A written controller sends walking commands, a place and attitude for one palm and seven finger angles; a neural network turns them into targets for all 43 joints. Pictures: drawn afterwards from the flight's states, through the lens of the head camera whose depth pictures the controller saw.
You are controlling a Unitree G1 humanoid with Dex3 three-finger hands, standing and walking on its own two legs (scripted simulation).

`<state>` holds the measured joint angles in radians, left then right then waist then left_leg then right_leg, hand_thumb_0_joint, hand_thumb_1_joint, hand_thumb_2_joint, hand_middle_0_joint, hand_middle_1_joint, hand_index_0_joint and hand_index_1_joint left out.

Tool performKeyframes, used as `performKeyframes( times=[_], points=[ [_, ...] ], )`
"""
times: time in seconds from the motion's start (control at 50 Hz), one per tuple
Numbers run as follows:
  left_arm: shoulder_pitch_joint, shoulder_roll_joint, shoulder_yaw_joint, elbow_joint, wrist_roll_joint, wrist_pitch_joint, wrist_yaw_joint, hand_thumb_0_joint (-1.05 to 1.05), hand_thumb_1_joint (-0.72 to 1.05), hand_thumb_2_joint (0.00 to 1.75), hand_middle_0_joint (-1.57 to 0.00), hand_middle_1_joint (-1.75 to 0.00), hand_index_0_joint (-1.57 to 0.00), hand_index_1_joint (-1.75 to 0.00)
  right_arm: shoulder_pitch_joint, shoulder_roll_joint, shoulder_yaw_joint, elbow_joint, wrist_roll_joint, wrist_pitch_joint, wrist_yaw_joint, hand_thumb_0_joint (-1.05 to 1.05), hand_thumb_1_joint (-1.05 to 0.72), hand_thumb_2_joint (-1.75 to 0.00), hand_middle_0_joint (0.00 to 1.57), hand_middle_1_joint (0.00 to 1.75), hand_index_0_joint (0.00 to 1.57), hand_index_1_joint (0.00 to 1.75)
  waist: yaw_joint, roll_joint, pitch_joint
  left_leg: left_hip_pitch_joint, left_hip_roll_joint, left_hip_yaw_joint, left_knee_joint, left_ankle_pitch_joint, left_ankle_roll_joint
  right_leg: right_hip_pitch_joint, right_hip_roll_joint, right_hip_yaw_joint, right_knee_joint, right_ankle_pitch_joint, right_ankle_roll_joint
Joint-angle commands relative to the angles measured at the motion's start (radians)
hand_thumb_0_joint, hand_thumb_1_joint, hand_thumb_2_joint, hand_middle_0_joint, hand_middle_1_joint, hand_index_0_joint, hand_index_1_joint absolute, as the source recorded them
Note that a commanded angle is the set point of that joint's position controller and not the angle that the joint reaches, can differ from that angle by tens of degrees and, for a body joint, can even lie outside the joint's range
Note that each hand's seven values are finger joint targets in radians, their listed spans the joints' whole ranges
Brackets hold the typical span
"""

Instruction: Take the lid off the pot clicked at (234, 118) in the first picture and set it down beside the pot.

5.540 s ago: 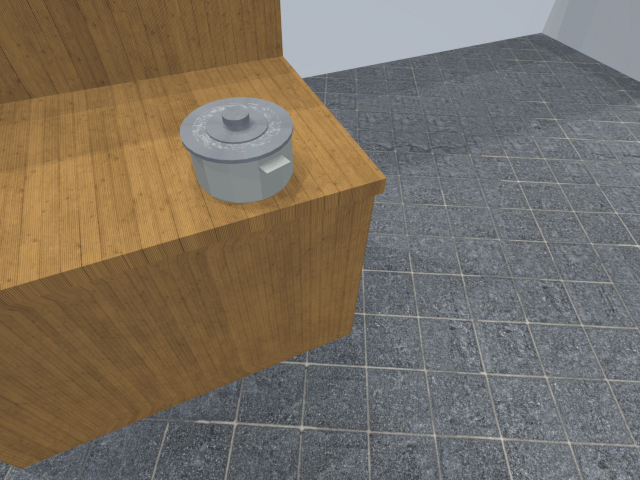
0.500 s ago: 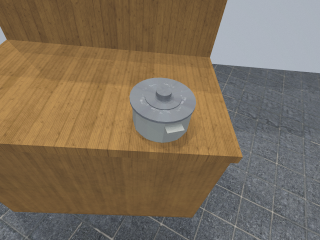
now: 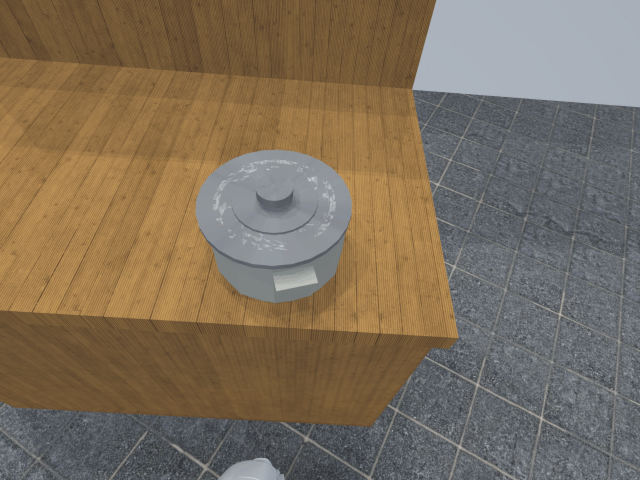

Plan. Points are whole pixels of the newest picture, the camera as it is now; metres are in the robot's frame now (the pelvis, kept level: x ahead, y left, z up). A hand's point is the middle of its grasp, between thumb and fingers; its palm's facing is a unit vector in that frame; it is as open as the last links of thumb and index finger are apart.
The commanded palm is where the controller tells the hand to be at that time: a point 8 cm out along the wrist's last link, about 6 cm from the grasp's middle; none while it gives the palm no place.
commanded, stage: shuffle to correct the standing spot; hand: left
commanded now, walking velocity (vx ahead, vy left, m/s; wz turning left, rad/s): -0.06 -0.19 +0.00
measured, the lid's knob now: (274, 190) +0.44 +0.10 +0.10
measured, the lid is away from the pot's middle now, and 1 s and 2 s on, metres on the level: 0.00 0.00 0.00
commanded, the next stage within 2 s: come to a stop and stand still in 0.14 s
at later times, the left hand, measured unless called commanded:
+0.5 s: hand out of the picture +0.06 +0.08 -0.16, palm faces -0.03 -0.97 -0.23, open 7.4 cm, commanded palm none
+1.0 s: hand out of the picture +0.04 +0.10 -0.15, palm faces +0.01 -0.94 -0.33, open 7.4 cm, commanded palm none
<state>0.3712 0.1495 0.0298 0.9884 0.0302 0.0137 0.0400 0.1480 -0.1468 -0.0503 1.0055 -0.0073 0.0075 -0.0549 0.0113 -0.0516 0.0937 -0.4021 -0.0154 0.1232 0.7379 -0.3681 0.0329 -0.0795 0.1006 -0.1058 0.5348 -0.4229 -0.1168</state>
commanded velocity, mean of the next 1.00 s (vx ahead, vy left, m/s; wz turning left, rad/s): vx -0.03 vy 0.03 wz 0.00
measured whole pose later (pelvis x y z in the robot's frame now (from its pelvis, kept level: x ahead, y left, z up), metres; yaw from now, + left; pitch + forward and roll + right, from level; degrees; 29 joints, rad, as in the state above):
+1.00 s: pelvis +0.00 -0.11 +0.00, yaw +0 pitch -1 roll +2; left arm 0.28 0.22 0.01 0.96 0.03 0.02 0.03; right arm 0.27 -0.21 -0.03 0.88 -0.02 0.03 0.00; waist 0.00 0.05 0.00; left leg -0.33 0.01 0.06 0.62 -0.28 -0.01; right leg -0.35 -0.08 0.05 0.67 -0.32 0.05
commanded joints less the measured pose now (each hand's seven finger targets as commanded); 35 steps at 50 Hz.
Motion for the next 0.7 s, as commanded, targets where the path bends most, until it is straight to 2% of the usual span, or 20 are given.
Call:
performKeyframes(
  times=[0.0, 0.02, 0.04, 0.06, 0.08, 0.12, 0.16, 0.22, 0.26, 0.3, 0.32, 0.36, 0.38, 0.4, 0.42, 0.46, 0.5, 0.54, 0.64, 0.68],
  points=[
    [-0.041, 0.115, 0.036, -0.11, -0.037, -0.021, -0.008, 0.0, 0.9, 0.9, -0.2, -0.3, -0.2, -0.3, 0.355, -0.188, -0.044, 0.015, -0.013, -0.012, -0.023, 0.0, -0.9, -0.9, 0.2, 0.3, 0.2, 0.3, -0.18, 0.21, -0.197, 0.55, 0.394, -0.459, -0.269, 0.794, 0.249, -0.431, -0.045, 0.065, 0.724, 0.173, 0.177],
    [-0.049, 0.128, 0.04, -0.135, -0.032, -0.006, 0.001, 0.0, 0.9, 0.9, -0.2, -0.3, -0.2, -0.3, 0.337, -0.222, -0.038, -0.003, -0.003, -0.002, -0.018, 0.0, -0.9, -0.9, 0.2, 0.3, 0.2, 0.3, -0.141, 0.168, -0.198, 0.427, 0.526, -0.598, -0.336, 0.973, 0.338, -0.463, -0.019, 0.207, 0.932, -0.178, 0.161],
    [-0.041, 0.162, 0.047, -0.162, -0.027, 0.007, 0.003, 0.0, 0.9, 0.9, -0.2, -0.3, -0.2, -0.3, 0.234, -0.223, -0.038, -0.053, -0.002, -0.008, -0.01, 0.0, -0.9, -0.9, 0.2, 0.3, 0.2, 0.3, -0.086, 0.094, -0.136, 0.305, 0.545, -0.531, -0.368, 0.8, 0.329, -0.436, -0.066, 0.278, 0.988, -0.16, 0.143],
    [-0.044, 0.151, 0.05, -0.155, -0.005, 0.019, -0.008, 0.0, 0.9, 0.9, -0.2, -0.3, -0.2, -0.3, 0.129, -0.186, -0.02, -0.078, -0.004, -0.022, -0.014, 0.0, -0.9, -0.9, 0.2, 0.3, 0.2, 0.3, -0.028, 0.139, -0.082, 0.19, 0.479, -0.525, -0.408, 0.633, 0.279, -0.461, -0.079, 0.268, 0.918, -0.082, 0.131],
    [-0.048, 0.137, 0.053, -0.135, 0.002, 0.026, -0.019, 0.0, 0.9, 0.9, -0.2, -0.3, -0.2, -0.3, 0.027, -0.149, -0.012, -0.089, -0.011, -0.029, -0.012, 0.0, -0.9, -0.9, 0.2, 0.3, 0.2, 0.3, 0.019, 0.174, 0.007, 0.092, 0.41, -0.428, -0.434, 0.498, 0.224, -0.467, -0.109, 0.262, 0.856, -0.046, 0.131],
    [0.001, 0.116, 0.045, -0.104, -0.003, 0.046, -0.034, 0.0, 0.9, 0.9, -0.2, -0.3, -0.2, -0.3, -0.031, -0.14, -0.006, -0.108, -0.016, -0.034, 0.001, 0.0, -0.9, -0.9, 0.2, 0.3, 0.2, 0.3, 0.052, 0.206, 0.011, -0.023, 0.304, -0.242, -0.441, 0.406, 0.143, -0.349, -0.115, 0.213, 0.741, 0.024, 0.132],
    [0.015, 0.095, 0.037, -0.091, -0.007, 0.054, -0.037, 0.0, 0.9, 0.9, -0.2, -0.3, -0.2, -0.3, -0.036, -0.168, -0.017, -0.112, -0.019, -0.03, 0.015, 0.0, -0.9, -0.9, 0.2, 0.3, 0.2, 0.3, 0.054, 0.204, -0.019, -0.027, 0.261, -0.173, -0.449, 0.298, 0.113, -0.317, -0.114, 0.148, 0.617, 0.041, 0.148],
    [-0.045, 0.095, 0.031, -0.108, -0.008, 0.047, -0.034, 0.0, 0.9, 0.9, -0.2, -0.3, -0.2, -0.3, 0.02, -0.194, -0.041, -0.101, -0.02, -0.007, 0.03, 0.0, -0.9, -0.9, 0.2, 0.3, 0.2, 0.3, 0.002, 0.283, -0.059, 0.068, 0.255, -0.183, -0.43, 0.18, 0.107, -0.33, -0.13, 0.073, 0.398, 0.006, 0.168],
    [-0.056, 0.08, 0.022, -0.108, -0.007, 0.029, -0.032, 0.0, 0.9, 0.9, -0.2, -0.3, -0.2, -0.3, 0.034, -0.194, -0.045, -0.097, -0.022, -0.002, 0.032, 0.0, -0.9, -0.9, 0.2, 0.3, 0.2, 0.3, -0.008, 0.284, -0.092, 0.085, 0.242, -0.185, -0.387, 0.127, 0.083, -0.264, -0.13, 0.047, 0.237, 0.006, 0.168],
    [0.007, 0.089, 0.023, -0.079, -0.01, 0.005, -0.026, 0.0, 0.9, 0.9, -0.2, -0.3, -0.2, -0.3, 0.032, -0.187, -0.045, -0.098, -0.016, 0.005, 0.033, 0.0, -0.9, -0.9, 0.2, 0.3, 0.2, 0.3, 0.023, 0.216, -0.145, 0.074, 0.196, -0.158, -0.252, 0.067, 0.022, -0.125, -0.118, 0.033, 0.004, 0.132, 0.165],
    [0.016, 0.126, 0.026, -0.067, -0.007, -0.009, -0.019, 0.0, 0.9, 0.9, -0.2, -0.3, -0.2, -0.3, 0.068, -0.144, -0.039, -0.091, -0.01, 0.006, 0.037, 0.0, -0.9, -0.9, 0.2, 0.3, 0.2, 0.3, 0.017, 0.091, -0.147, 0.056, 0.129, -0.12, -0.154, 0.046, -0.015, -0.084, -0.144, 0.084, -0.102, 0.184, 0.16],
    [-0.052, 0.235, 0.027, -0.09, -0.004, -0.03, -0.011, 0.0, 0.9, 0.9, -0.2, -0.3, -0.2, -0.3, 0.126, -0.062, -0.017, -0.101, 0.001, 0.015, 0.039, 0.0, -0.9, -0.9, 0.2, 0.3, 0.2, 0.3, -0.02, -0.193, -0.134, -0.002, 0.029, -0.061, -0.037, -0.134, -0.069, -0.137, -0.384, 0.39, -0.233, 0.282, 0.06],
    [-0.081, 0.26, 0.024, -0.103, 0.001, -0.029, -0.014, 0.0, 0.9, 0.9, -0.2, -0.3, -0.2, -0.3, 0.128, -0.074, -0.017, -0.097, 0.0, 0.012, 0.044, 0.0, -0.9, -0.9, 0.2, 0.3, 0.2, 0.3, -0.023, -0.121, -0.132, 0.071, 0.038, -0.078, -0.023, -0.109, -0.066, -0.204, -0.416, 0.379, -0.242, 0.267, 0.026],
    [-0.103, 0.255, 0.025, -0.1, 0.004, -0.03, -0.015, 0.0, 0.9, 0.9, -0.2, -0.3, -0.2, -0.3, 0.127, -0.067, -0.018, -0.09, 0.0, 0.005, 0.05, 0.0, -0.9, -0.9, 0.2, 0.3, 0.2, 0.3, -0.033, -0.056, -0.119, 0.101, 0.029, -0.063, -0.032, -0.056, -0.069, -0.228, -0.389, 0.349, -0.204, 0.342, 0.03],
    [-0.118, 0.262, 0.033, -0.092, 0.0, -0.034, -0.01, 0.0, 0.9, 0.9, -0.2, -0.3, -0.2, -0.3, 0.129, -0.078, -0.016, -0.083, 0.003, 0.009, 0.046, 0.0, -0.9, -0.9, 0.2, 0.3, 0.2, 0.3, -0.028, -0.197, -0.115, 0.074, 0.029, -0.059, -0.026, -0.024, -0.077, -0.185, -0.372, 0.355, -0.167, 0.501, 0.03],
    [-0.111, 0.258, 0.03, -0.078, -0.003, -0.031, -0.002, 0.0, 0.9, 0.9, -0.2, -0.3, -0.2, -0.3, 0.127, -0.109, -0.02, -0.078, 0.008, 0.01, 0.041, 0.0, -0.9, -0.9, 0.2, 0.3, 0.2, 0.3, -0.019, -0.255, -0.075, 0.065, 0.027, -0.078, -0.053, -0.008, -0.073, -0.163, -0.382, 0.331, -0.121, 0.698, 0.024],
    [-0.088, 0.253, 0.035, -0.073, -0.005, -0.025, 0.005, 0.0, 0.9, 0.9, -0.2, -0.3, -0.2, -0.3, 0.139, -0.112, -0.015, -0.071, 0.013, 0.005, 0.042, 0.0, -0.9, -0.9, 0.2, 0.3, 0.2, 0.3, -0.012, -0.211, -0.104, 0.092, 0.031, -0.07, -0.138, 0.079, -0.068, -0.109, -0.375, 0.297, -0.059, 0.823, 0.033],
    [-0.083, 0.236, 0.036, -0.073, -0.011, -0.014, 0.009, 0.0, 0.9, 0.9, -0.2, -0.3, -0.2, -0.3, 0.139, -0.122, -0.015, -0.066, 0.014, -0.001, 0.041, 0.0, -0.9, -0.9, 0.2, 0.3, 0.2, 0.3, -0.005, -0.108, -0.118, 0.178, 0.057, -0.076, -0.201, 0.329, -0.054, -0.135, -0.33, 0.231, -0.006, 0.795, 0.063],
    [-0.096, 0.15, 0.02, -0.082, -0.016, 0.006, 0.012, 0.0, 0.9, 0.9, -0.2, -0.3, -0.2, -0.3, 0.139, -0.148, -0.012, -0.075, 0.003, -0.007, 0.033, 0.0, -0.9, -0.9, 0.2, 0.3, 0.2, 0.3, 0.008, 0.214, -0.118, 0.224, 0.188, -0.198, -0.322, 0.653, 0.052, -0.186, -0.177, 0.091, 0.081, 0.251, 0.136],
    [-0.059, 0.136, 0.015, -0.063, -0.015, 0.011, 0.012, 0.0, 0.9, 0.9, -0.2, -0.3, -0.2, -0.3, 0.1, -0.146, -0.009, -0.084, 0.003, -0.007, 0.034, 0.0, -0.9, -0.9, 0.2, 0.3, 0.2, 0.3, 0.032, 0.202, -0.122, 0.174, 0.189, -0.197, -0.333, 0.524, 0.066, -0.143, -0.167, 0.084, 0.07, 0.11, 0.139]
  ],
)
